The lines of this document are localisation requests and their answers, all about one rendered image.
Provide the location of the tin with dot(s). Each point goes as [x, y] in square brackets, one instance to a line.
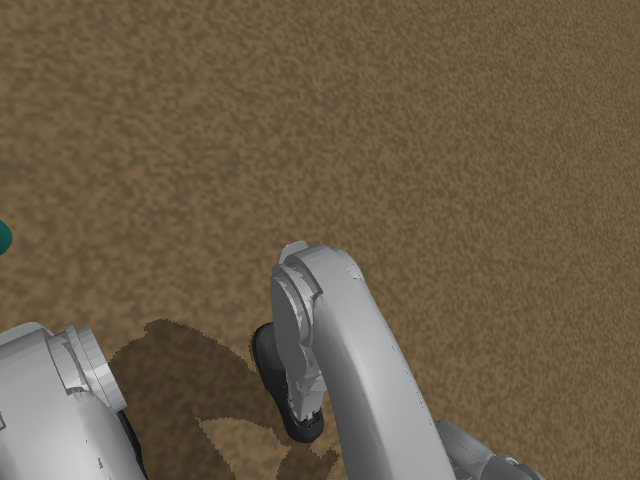
[5, 237]

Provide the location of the right robot hand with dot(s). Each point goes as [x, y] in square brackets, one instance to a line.
[467, 455]

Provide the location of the right robot arm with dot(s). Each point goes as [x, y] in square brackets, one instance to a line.
[504, 467]

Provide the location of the right robot foot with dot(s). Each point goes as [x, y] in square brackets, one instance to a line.
[273, 375]

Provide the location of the left robot foot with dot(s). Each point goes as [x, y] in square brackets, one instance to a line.
[133, 440]

